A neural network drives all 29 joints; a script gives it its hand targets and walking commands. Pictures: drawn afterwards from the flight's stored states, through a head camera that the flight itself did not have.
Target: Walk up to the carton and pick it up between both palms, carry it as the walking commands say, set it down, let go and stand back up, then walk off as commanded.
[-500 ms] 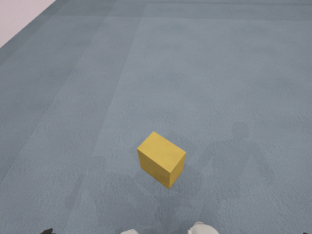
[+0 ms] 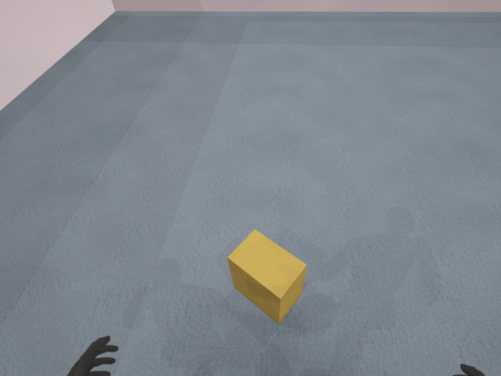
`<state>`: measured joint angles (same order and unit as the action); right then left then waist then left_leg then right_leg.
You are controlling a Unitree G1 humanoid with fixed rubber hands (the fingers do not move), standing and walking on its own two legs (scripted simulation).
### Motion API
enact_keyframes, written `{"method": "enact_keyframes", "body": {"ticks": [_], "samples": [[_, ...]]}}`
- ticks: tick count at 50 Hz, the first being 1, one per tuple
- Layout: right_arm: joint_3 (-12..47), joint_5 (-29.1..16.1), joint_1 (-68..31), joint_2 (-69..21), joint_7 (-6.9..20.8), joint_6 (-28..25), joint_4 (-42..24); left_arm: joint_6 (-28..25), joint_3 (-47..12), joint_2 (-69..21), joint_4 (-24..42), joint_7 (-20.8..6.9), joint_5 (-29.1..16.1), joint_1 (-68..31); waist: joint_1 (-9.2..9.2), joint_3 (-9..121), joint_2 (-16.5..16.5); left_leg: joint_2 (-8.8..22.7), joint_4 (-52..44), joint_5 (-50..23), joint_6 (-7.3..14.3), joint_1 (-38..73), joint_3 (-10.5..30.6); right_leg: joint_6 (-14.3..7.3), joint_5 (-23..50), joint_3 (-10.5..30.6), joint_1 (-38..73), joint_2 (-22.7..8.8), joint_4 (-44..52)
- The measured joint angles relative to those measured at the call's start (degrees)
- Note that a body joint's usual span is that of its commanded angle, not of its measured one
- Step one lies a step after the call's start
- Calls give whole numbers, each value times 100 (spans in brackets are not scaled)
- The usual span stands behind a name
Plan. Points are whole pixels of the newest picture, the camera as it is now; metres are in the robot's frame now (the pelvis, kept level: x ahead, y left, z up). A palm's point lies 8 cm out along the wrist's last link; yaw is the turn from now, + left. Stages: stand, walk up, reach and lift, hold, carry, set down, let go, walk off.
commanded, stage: walk up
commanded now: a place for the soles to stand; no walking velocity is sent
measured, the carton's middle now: (266, 277) +0.57 +0.01 -0.63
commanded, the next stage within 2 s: none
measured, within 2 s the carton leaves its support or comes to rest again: neither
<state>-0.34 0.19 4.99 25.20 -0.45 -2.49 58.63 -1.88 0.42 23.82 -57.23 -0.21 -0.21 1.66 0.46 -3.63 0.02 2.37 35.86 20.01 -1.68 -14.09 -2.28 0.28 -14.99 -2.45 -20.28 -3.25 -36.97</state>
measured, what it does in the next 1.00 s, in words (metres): steps to the left, turning right: left foot, then right foot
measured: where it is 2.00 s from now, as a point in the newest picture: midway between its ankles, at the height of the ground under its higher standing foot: (204, 371)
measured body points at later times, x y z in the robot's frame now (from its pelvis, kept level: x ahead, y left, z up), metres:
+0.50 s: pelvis +0.01 +0.02 +0.02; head +0.04 +0.00 +0.46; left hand +0.09 +0.37 -0.07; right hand +0.15 -0.33 -0.08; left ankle +0.00 +0.17 -0.68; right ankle +0.05 -0.12 -0.72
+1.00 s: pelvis +0.12 +0.14 -0.01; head +0.14 +0.10 +0.43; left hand +0.38 +0.42 -0.06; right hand +0.05 -0.20 -0.12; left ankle +0.09 +0.24 -0.71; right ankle +0.15 +0.03 -0.73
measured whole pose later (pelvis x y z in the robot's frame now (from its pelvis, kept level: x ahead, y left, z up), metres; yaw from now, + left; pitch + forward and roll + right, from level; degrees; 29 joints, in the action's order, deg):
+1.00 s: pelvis +0.12 +0.14 -0.01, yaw -20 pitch -2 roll -1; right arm -6.4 3.6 18.1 28.0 4.9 2.8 38.4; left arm -5.7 5.1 28.3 -44.3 4.2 0.4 12.8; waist 6.2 -7.1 -5.2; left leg 1.4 50.4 27.9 1.2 -15.8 -5.5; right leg -2.6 -12.4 -5.2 -22.5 0.9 -38.0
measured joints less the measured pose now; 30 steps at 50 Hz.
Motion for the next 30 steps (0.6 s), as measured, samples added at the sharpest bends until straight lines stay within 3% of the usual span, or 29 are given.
{"method": "enact_keyframes", "body": {"ticks": [18, 21, 25, 30], "samples": [[49, 18, -492, -163, 65, 98, 650, 40, -47, -99, -778, -47, 17, -25, -122, -47, -28, 37, -1530, -740, -25, 838, -78, 22, 764, -3, 843, 111, 1561], [-255, 237, -507, -26, 304, 306, 28, -62, 140, -75, -380, 71, 69, 464, -148, -82, -137, -54, -362, 448, 178, 392, 79, -42, 699, 188, 689, 178, 1419], [-564, 337, -462, 330, 569, 500, -786, -159, 381, 101, -117, 273, 94, 1169, -89, -191, -429, -150, 1458, 508, 215, -538, 616, -33, 650, 451, 553, 269, 1301], [-830, 317, -176, 529, 764, 690, -1244, -201, 563, 489, 204, 341, 194, 1587, -119, -236, -565, 27, 1316, 826, 112, -912, 741, 156, 429, 759, 356, 183, 906]]}}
